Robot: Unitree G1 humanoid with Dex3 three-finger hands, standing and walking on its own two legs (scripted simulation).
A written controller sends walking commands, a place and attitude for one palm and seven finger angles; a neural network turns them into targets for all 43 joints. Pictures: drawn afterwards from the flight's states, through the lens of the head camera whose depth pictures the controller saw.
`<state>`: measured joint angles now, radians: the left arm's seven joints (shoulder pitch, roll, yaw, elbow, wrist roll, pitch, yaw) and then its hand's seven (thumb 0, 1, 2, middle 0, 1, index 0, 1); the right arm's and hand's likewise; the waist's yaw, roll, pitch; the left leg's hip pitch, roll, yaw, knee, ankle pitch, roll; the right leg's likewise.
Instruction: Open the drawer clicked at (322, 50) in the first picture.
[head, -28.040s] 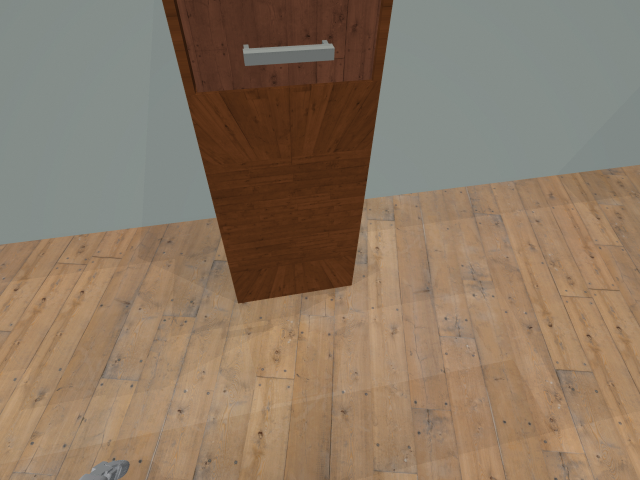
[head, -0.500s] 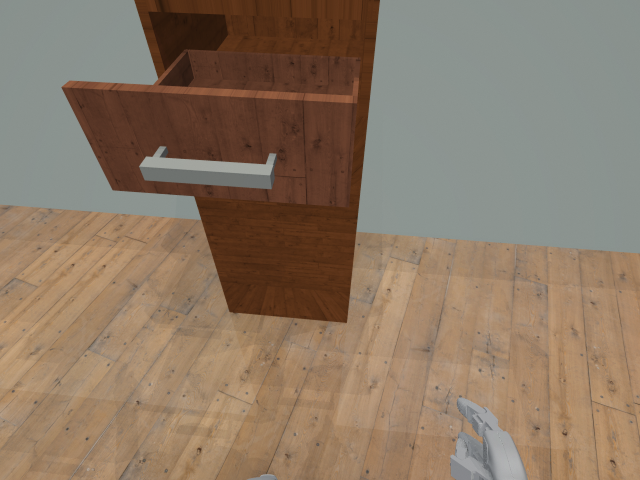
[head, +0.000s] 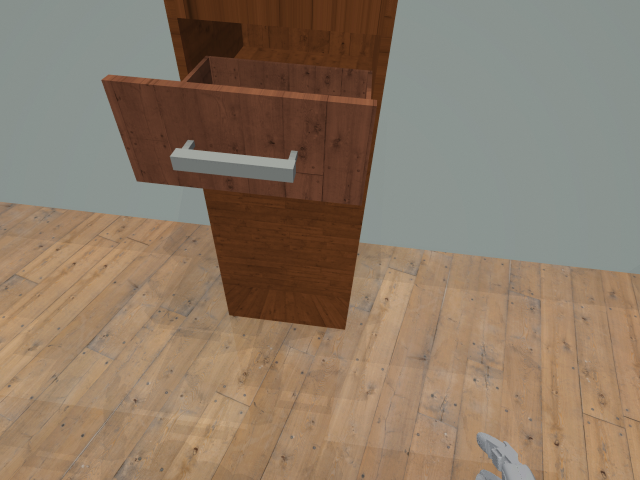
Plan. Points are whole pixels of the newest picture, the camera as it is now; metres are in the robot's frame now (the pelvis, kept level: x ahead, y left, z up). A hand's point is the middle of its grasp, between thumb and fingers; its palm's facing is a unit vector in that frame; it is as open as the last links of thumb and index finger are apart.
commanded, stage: let the arm hang, fingers relaxed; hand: left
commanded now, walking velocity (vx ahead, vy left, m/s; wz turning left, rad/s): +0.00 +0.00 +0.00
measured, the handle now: (237, 157) +0.52 +0.14 +0.16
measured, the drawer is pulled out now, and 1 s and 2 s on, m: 0.30 0.30 0.30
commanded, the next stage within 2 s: look to check the result in 1.18 s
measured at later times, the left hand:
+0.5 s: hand out of the picture +0.01 +0.18 -0.17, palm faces +0.09 -0.97 -0.22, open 6.8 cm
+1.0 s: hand out of the picture +0.06 +0.14 -0.15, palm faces +0.05 -0.97 -0.23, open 7.3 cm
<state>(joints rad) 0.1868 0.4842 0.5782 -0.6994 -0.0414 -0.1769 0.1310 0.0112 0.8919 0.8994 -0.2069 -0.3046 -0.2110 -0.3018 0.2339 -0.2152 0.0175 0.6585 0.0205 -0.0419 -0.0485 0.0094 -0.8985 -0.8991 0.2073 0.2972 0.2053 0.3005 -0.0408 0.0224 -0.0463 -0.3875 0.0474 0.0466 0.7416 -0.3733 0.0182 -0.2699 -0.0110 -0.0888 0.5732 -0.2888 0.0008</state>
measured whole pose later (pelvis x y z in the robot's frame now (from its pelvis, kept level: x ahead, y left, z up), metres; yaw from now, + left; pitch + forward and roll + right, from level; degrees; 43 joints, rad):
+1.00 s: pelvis +0.02 -0.04 +0.02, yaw +2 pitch -1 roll +1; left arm 0.20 0.15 0.01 1.09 0.01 0.00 0.03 0.01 0.91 0.90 -0.20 -0.30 -0.21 -0.30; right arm 0.26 -0.18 -0.01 1.08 -0.01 0.00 -0.03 0.01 -0.92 -0.90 0.20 0.30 0.20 0.30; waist -0.02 0.05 0.03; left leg -0.14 0.00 0.04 0.39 -0.24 0.01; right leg -0.21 0.02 -0.03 0.42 -0.20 -0.04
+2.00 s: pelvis +0.03 -0.06 +0.02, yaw +2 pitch +0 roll +0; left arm 0.22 0.15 0.03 1.13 0.01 0.00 0.03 0.01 0.92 0.90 -0.20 -0.30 -0.20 -0.30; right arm 0.27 -0.14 -0.01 1.11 -0.01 0.01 -0.05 0.00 -0.90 -0.90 0.20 0.30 0.20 0.30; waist -0.01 0.03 0.06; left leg -0.12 0.02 0.03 0.39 -0.26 -0.01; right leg -0.18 0.05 -0.04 0.39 -0.21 -0.06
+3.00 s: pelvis +0.03 -0.05 +0.02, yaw +2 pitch -1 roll +0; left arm 0.22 0.15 0.02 1.13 0.01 0.00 0.03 0.01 0.91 0.90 -0.20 -0.30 -0.20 -0.30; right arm 0.26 -0.15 -0.01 1.13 -0.01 0.01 -0.05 0.00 -0.90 -0.90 0.20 0.30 0.20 0.30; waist -0.01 0.01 0.07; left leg -0.12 0.02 0.04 0.39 -0.25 -0.01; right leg -0.18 0.04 -0.04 0.39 -0.20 -0.05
